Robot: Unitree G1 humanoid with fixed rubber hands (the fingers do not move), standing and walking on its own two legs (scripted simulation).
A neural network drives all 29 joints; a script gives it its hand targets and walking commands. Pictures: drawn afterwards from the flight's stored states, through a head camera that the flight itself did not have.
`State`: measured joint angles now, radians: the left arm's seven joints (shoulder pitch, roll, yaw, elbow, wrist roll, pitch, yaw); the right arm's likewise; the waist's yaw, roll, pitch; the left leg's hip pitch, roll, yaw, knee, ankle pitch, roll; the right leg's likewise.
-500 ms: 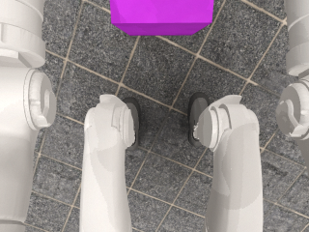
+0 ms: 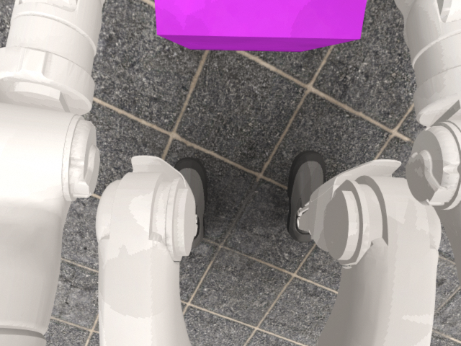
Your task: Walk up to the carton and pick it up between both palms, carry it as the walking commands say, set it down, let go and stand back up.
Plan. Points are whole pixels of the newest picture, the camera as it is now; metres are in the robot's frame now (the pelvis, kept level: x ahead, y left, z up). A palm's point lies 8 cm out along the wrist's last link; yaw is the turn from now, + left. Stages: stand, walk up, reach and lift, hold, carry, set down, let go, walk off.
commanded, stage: reach and lift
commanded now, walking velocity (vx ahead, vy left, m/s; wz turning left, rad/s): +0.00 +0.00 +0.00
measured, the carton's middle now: out of the picture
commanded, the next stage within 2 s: none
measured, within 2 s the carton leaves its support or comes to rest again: leaves its support in 1.68 s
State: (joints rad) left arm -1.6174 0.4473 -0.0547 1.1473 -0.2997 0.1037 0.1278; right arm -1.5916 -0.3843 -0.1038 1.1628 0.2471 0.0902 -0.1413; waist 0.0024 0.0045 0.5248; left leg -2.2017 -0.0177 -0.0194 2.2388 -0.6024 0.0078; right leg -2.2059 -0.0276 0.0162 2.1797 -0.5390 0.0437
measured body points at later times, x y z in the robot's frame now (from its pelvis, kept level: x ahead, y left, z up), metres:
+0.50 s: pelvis +0.00 -0.01 -0.01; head +0.38 +0.00 +0.21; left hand +0.58 +0.18 -0.19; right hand +0.58 -0.17 -0.19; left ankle +0.11 +0.11 -0.33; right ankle +0.13 -0.14 -0.33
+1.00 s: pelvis +0.00 +0.00 -0.01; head +0.39 +0.01 +0.21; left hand +0.59 +0.16 -0.19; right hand +0.58 -0.14 -0.19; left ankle +0.11 +0.11 -0.33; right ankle +0.13 -0.14 -0.33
